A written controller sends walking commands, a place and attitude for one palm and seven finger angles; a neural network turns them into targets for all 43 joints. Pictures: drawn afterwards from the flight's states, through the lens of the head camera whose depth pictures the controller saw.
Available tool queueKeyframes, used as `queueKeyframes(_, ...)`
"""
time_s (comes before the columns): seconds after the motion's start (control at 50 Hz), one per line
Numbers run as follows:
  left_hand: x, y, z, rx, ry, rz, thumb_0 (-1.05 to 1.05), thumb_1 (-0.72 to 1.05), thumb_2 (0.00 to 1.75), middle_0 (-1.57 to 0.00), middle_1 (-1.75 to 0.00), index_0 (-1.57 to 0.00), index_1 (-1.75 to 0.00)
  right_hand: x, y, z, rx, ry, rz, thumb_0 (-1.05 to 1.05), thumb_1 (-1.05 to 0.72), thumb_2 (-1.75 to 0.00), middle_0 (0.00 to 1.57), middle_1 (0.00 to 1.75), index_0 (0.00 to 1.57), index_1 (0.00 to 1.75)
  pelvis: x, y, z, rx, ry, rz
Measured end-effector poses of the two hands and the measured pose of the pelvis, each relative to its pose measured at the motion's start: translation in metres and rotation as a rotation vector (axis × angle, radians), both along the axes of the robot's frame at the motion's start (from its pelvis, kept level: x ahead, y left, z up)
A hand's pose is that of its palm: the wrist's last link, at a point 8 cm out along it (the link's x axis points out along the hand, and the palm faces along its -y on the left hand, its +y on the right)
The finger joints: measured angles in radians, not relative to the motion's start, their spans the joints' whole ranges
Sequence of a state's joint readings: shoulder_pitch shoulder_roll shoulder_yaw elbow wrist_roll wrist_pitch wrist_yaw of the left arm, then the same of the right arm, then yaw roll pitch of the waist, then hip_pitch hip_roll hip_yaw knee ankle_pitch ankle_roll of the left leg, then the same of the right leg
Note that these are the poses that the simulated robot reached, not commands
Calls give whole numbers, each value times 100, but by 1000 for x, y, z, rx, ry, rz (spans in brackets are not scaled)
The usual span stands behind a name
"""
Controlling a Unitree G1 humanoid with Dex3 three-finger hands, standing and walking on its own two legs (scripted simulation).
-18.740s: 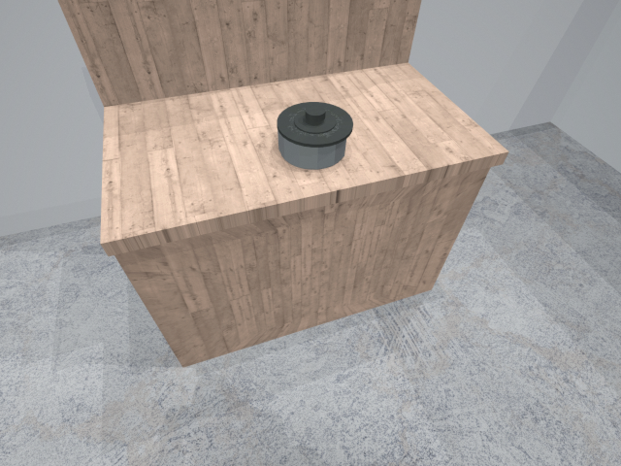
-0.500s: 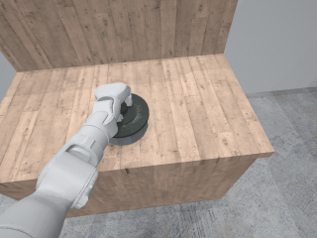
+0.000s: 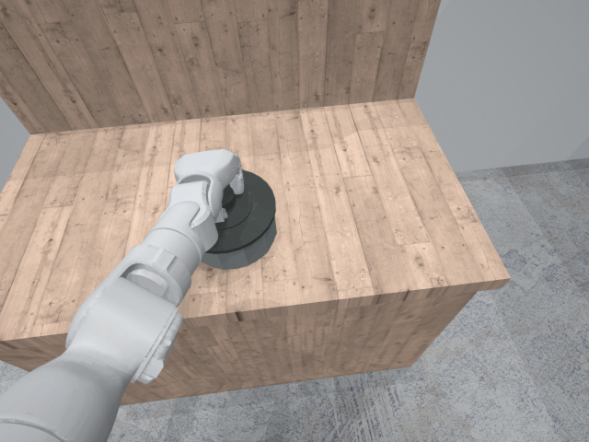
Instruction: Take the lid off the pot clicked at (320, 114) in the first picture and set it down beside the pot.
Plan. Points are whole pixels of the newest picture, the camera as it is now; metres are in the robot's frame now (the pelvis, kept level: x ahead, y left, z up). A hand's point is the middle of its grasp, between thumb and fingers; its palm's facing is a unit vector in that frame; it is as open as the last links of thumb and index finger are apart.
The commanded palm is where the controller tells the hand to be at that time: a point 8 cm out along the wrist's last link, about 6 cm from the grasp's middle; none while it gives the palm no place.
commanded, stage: lift the lid straight up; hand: left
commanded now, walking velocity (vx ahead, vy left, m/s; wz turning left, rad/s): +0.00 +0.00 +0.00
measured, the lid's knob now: (221, 198) +0.49 +0.09 +0.02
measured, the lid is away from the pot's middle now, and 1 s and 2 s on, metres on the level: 0.01 0.01 0.02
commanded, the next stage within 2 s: move the lid sideways beside the pot in 1.66 s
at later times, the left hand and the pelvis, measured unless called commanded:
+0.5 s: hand (215, 178) +0.47 +0.08 +0.09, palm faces -0.31 -0.08 -0.95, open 7.5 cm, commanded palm +0.47 +0.09 +0.16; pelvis +0.00 -0.01 +0.00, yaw +0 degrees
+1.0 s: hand (210, 157) +0.48 +0.08 +0.13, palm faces -0.27 -0.06 -0.96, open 7.5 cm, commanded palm +0.47 +0.09 +0.20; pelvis +0.00 +0.00 +0.00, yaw +1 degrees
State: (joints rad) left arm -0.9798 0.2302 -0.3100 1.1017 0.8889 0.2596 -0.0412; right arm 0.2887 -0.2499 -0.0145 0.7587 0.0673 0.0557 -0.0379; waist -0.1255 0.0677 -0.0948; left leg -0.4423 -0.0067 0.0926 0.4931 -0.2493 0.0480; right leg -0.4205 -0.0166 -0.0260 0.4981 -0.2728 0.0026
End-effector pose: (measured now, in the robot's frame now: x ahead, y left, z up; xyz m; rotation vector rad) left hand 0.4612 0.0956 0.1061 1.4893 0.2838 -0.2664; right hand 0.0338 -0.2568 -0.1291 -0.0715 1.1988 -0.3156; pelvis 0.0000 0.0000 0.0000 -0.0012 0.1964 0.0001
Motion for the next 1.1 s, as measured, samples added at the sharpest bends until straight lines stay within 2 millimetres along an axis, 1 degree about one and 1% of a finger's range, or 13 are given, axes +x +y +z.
queueKeyframes(0.16, 2, -4, 15, 4, -30, -4, 0, 27, 70, -67, -98, -65, -94, 3, 2, -2, 15, -14, 15, 1, -91, -90, 20, 30, 21, 30, 2, 0, 1, 2, -6, 4)
queueKeyframes(0.4, 6, -11, 32, -18, -31, 4, 0, 27, 70, -67, -97, -66, -94, 26, -3, 2, 5, -75, 41, 1, -91, -90, 20, 30, 21, 30, 3, -4, 2, 5, -17, 7)
queueKeyframes(0.58, 9, -4, 45, 9, -36, 35, 0, 27, 70, -67, -97, -65, -94, 39, -8, 6, -2, -97, 61, 1, -91, -90, 20, 30, 20, 30, 3, -7, 3, 6, -27, 12)
queueKeyframes(0.68, 8, 0, 52, -18, -32, 24, 0, 27, 70, -67, -98, -65, -94, 46, -8, 7, -6, -111, 73, 1, -91, -90, 20, 30, 20, 30, 4, -6, 3, 5, -34, 17)
queueKeyframes(0.74, 7, -2, 57, 17, -43, 2, 0, 27, 70, -67, -97, -66, -94, 49, -6, 7, -1, -118, 80, 1, -91, -90, 20, 30, 20, 30, 4, -6, 3, 5, -38, 23)
queueKeyframes(0.9, 8, -6, 69, -6, -62, -5, 0, 27, 70, -67, -98, -66, -94, 53, 2, 5, 13, -128, 99, 1, -91, -90, 20, 30, 20, 30, 2, -3, 3, 7, -43, 26)
queueKeyframes(1.1, 10, -8, 89, 0, -89, 16, 0, 27, 70, -67, -97, -65, -94, 51, 9, 4, 33, -130, 106, 1, -91, -90, 20, 30, 20, 30, 1, 0, 4, 9, -47, 23)
